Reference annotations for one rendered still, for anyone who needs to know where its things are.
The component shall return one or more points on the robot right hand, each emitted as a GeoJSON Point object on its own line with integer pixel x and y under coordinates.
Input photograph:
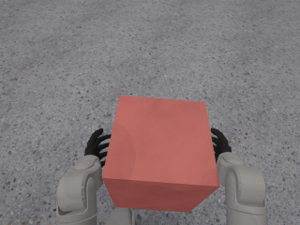
{"type": "Point", "coordinates": [222, 145]}

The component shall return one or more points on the carton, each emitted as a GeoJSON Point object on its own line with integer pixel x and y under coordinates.
{"type": "Point", "coordinates": [161, 155]}

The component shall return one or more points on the left robot forearm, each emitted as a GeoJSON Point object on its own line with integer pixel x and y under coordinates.
{"type": "Point", "coordinates": [76, 193]}

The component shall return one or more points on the right robot forearm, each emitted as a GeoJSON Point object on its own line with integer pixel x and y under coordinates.
{"type": "Point", "coordinates": [245, 191]}

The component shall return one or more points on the robot left hand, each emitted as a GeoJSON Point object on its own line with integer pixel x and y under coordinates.
{"type": "Point", "coordinates": [93, 148]}

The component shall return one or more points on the left robot thigh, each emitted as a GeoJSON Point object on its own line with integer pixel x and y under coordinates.
{"type": "Point", "coordinates": [122, 216]}

